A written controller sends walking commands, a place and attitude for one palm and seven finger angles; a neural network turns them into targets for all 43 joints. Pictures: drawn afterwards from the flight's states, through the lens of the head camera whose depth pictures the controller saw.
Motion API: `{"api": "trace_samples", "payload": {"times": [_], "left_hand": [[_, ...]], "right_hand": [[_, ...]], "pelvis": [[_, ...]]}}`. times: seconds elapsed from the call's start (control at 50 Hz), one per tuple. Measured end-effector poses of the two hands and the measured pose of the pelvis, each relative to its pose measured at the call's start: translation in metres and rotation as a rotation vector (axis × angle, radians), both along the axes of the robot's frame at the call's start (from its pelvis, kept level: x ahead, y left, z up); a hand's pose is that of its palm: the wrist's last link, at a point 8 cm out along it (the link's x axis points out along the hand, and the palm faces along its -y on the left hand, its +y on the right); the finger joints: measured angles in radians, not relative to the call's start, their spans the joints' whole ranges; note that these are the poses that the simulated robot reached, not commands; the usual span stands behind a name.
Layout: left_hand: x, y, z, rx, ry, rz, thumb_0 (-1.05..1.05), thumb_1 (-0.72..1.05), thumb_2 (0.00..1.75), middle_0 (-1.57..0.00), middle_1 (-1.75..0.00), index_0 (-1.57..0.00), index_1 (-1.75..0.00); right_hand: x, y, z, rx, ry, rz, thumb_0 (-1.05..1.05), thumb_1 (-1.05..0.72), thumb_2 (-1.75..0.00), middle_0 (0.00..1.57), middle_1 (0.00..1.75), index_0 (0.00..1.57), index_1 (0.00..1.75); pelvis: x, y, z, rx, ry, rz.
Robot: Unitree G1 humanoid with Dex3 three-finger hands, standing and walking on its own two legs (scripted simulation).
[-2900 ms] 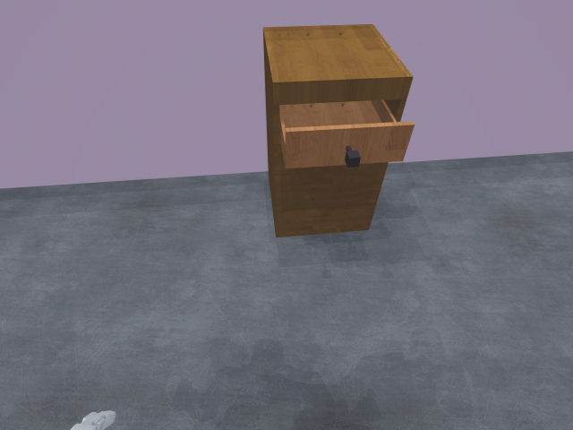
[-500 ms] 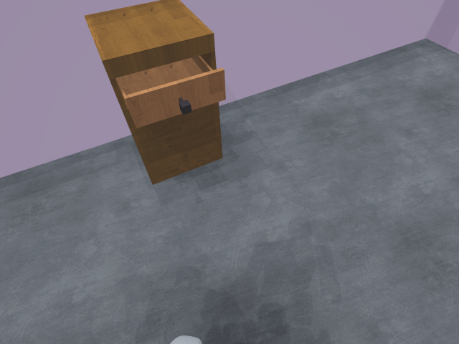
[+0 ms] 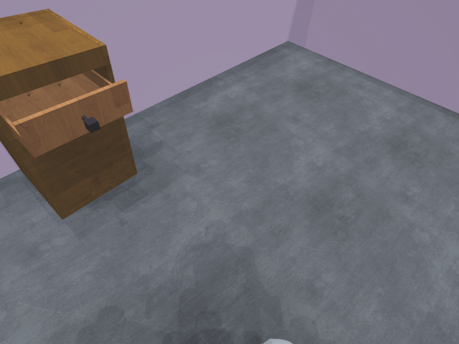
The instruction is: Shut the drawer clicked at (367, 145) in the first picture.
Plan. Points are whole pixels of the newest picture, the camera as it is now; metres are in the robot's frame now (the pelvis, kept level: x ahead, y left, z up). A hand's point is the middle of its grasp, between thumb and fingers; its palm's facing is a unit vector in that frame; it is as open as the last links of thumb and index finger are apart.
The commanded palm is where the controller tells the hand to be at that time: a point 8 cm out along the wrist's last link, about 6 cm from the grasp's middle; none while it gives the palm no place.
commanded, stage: walk to a spot facing it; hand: left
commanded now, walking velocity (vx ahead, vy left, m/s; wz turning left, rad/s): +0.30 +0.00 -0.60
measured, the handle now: (89, 122) +0.80 +0.54 -0.18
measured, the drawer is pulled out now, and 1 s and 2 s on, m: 0.14 0.14 0.14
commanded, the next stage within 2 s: turn to face it in 1.26 s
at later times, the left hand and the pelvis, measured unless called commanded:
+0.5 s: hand (196, 321) +0.20 +0.07 -0.16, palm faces -0.21 -0.95 -0.22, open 7.3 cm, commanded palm none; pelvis +0.11 -0.11 +0.00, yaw -14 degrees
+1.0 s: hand (203, 248) +0.38 +0.08 -0.19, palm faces -0.23 -0.96 -0.12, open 7.4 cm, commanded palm none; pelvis +0.34 -0.09 -0.01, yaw -20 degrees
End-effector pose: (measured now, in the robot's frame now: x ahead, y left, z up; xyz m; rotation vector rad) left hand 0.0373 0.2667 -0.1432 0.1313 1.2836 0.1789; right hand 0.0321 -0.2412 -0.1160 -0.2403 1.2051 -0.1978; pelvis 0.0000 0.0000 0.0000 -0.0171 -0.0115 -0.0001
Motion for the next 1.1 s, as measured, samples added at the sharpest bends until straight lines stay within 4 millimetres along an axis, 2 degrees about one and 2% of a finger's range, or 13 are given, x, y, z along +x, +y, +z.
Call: {"api": "trace_samples", "payload": {"times": [0.08,0.18,0.28,0.32,0.36,0.52,0.68,0.78,0.82,0.86,0.92,1.0,1.1], "left_hand": [[0.042,-0.027,0.002,-0.024,-0.020,-0.103,0.01,0.92,0.90,-0.19,-0.30,-0.19,-0.30],[0.114,-0.076,0.009,-0.027,-0.088,-0.250,0.01,0.91,0.90,-0.19,-0.30,-0.19,-0.30],[0.182,-0.127,0.010,-0.007,-0.226,-0.337,0.01,0.91,0.90,-0.19,-0.30,-0.20,-0.30],[0.190,-0.139,0.014,-0.007,-0.251,-0.323,0.00,0.91,0.90,-0.20,-0.30,-0.20,-0.30],[0.190,-0.145,0.017,-0.001,-0.235,-0.311,0.00,0.91,0.90,-0.20,-0.30,-0.20,-0.30],[0.161,-0.147,0.011,0.019,-0.029,-0.277,0.00,0.93,0.90,-0.20,-0.30,-0.20,-0.30],[0.135,-0.140,-0.005,-0.003,0.201,-0.181,0.00,0.92,0.90,-0.20,-0.30,-0.20,-0.30],[0.147,-0.132,-0.022,-0.034,0.342,-0.149,0.00,0.91,0.90,-0.20,-0.30,-0.20,-0.30],[0.166,-0.129,-0.028,-0.048,0.371,-0.157,0.00,0.91,0.90,-0.20,-0.30,-0.20,-0.30],[0.198,-0.126,-0.030,-0.052,0.351,-0.182,0.01,0.91,0.90,-0.20,-0.30,-0.20,-0.30],[0.262,-0.127,-0.028,-0.058,0.264,-0.226,0.01,0.91,0.90,-0.20,-0.30,-0.20,-0.30],[0.348,-0.137,-0.020,-0.065,0.128,-0.278,0.00,0.92,0.90,-0.19,-0.30,-0.20,-0.30],[0.439,-0.158,-0.011,-0.069,0.020,-0.341,0.00,0.92,0.90,-0.19,-0.30,-0.19,-0.30]], "right_hand": [[-0.047,-0.010,-0.007,0.024,0.087,-0.112,0.01,-0.90,-0.90,0.20,0.30,0.20,0.30],[-0.101,-0.029,-0.019,0.057,0.213,-0.253,0.01,-0.90,-0.90,0.20,0.30,0.20,0.30],[-0.125,-0.054,-0.039,0.099,0.331,-0.325,0.01,-0.90,-0.90,0.20,0.30,0.20,0.30],[-0.111,-0.065,-0.038,0.106,0.332,-0.331,0.01,-0.91,-0.90,0.20,0.30,0.20,0.30],[-0.084,-0.077,-0.034,0.103,0.282,-0.330,0.01,-0.91,-0.90,0.20,0.30,0.20,0.30],[0.066,-0.113,-0.019,0.083,-0.016,-0.288,0.01,-0.91,-0.90,0.20,0.30,0.19,0.30],[0.211,-0.115,-0.013,0.084,-0.140,-0.190,0.01,-0.91,-0.90,0.20,0.30,0.19,0.30],[0.298,-0.104,-0.018,0.054,-0.210,-0.145,0.01,-0.91,-0.90,0.20,0.30,0.19,0.30],[0.314,-0.099,-0.019,0.038,-0.230,-0.158,0.01,-0.91,-0.90,0.20,0.30,0.20,0.30],[0.315,-0.094,-0.018,0.038,-0.213,-0.195,0.00,-0.91,-0.90,0.20,0.30,0.20,0.30],[0.301,-0.083,-0.015,0.045,-0.141,-0.261,0.00,-0.91,-0.90,0.20,0.30,0.20,0.30],[0.280,-0.087,-0.009,0.012,-0.057,-0.367,-0.02,-0.95,-0.90,0.20,0.30,0.20,0.30],[0.256,-0.075,-0.009,0.037,0.063,-0.455,-0.01,-0.94,-0.90,0.20,0.30,0.20,0.30]], "pelvis": [[0.007,-0.011,-0.001,0.007,0.007,-0.060],[0.023,-0.035,-0.006,0.021,0.019,-0.135],[0.044,-0.068,-0.023,0.017,0.014,-0.167],[0.054,-0.079,-0.019,0.019,0.005,-0.174],[0.067,-0.087,-0.013,0.023,0.001,-0.192],[0.119,-0.106,0.000,0.016,0.000,-0.248],[0.194,-0.106,-0.008,-0.013,0.000,-0.271],[0.255,-0.096,-0.026,-0.020,-0.005,-0.289],[0.274,-0.091,-0.030,-0.016,-0.017,-0.304],[0.290,-0.089,-0.027,-0.009,-0.033,-0.323],[0.313,-0.087,-0.016,-0.003,-0.041,-0.336],[0.344,-0.087,-0.006,0.001,-0.031,-0.357],[0.381,-0.095,0.000,0.010,-0.018,-0.390]]}}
